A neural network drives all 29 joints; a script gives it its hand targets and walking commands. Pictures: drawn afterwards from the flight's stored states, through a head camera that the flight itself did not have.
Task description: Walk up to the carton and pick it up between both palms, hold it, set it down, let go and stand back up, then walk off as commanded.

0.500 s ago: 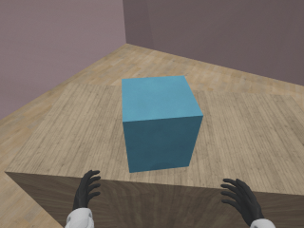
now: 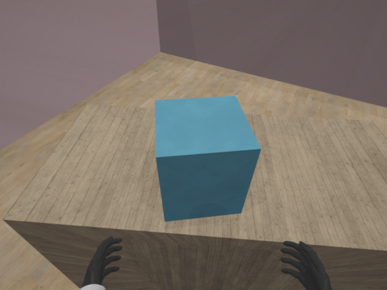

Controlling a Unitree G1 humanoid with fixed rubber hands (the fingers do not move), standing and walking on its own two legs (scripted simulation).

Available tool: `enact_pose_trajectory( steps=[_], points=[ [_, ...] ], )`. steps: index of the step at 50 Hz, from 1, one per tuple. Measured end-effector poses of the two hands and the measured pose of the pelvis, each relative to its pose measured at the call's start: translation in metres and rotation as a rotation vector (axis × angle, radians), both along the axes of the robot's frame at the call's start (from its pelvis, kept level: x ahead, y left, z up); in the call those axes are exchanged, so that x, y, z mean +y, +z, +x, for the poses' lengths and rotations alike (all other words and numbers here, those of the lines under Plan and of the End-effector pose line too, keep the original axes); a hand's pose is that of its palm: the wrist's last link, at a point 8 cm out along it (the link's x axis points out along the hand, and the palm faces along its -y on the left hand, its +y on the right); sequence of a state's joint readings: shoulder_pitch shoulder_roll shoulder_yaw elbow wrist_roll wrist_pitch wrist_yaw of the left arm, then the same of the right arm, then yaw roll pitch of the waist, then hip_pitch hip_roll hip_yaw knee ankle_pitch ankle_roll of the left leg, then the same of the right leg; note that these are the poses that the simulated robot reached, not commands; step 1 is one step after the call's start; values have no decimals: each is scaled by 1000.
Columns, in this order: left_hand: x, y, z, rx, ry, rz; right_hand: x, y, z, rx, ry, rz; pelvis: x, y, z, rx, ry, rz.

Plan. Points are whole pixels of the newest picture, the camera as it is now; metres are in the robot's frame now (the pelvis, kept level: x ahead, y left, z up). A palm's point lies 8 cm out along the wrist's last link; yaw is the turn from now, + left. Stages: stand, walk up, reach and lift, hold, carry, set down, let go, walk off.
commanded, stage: set down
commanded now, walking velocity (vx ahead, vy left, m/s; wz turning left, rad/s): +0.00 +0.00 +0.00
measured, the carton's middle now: (199, 159) +0.45 +0.02 +0.03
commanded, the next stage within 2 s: let go in 0.96 s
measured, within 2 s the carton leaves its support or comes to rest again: neither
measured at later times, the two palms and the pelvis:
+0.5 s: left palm out of the picture +0.15 +0.23 -0.06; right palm out of the picture +0.17 -0.21 -0.06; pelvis +0.01 +0.00 +0.00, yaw +0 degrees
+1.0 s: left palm out of the picture +0.15 +0.24 -0.07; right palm out of the picture +0.17 -0.20 -0.08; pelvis +0.01 +0.00 +0.00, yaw +0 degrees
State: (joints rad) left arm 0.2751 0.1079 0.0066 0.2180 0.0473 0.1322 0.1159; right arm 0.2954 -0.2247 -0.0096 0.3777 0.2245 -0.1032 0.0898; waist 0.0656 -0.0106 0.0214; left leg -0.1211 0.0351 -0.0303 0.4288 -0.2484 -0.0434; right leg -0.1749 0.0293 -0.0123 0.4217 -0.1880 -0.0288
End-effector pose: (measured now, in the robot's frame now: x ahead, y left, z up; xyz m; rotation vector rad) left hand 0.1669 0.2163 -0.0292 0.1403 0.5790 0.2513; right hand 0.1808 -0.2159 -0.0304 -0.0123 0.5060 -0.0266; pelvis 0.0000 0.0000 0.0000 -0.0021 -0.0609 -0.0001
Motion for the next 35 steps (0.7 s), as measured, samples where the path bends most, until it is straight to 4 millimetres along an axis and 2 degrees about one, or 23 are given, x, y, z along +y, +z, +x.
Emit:
enact_pose_trajectory(
  steps=[12, 35],
  points=[
    [9, -15, -11, 85, -17, 6, 5, -12, -8, 52, -29, -17, 0, 0, 0, -2, 0, 0],
    [24, -36, -18, 217, -55, 6, 10, -38, -14, 161, -57, -56, 2, 0, 11, 14, 0, -2]
  ],
)
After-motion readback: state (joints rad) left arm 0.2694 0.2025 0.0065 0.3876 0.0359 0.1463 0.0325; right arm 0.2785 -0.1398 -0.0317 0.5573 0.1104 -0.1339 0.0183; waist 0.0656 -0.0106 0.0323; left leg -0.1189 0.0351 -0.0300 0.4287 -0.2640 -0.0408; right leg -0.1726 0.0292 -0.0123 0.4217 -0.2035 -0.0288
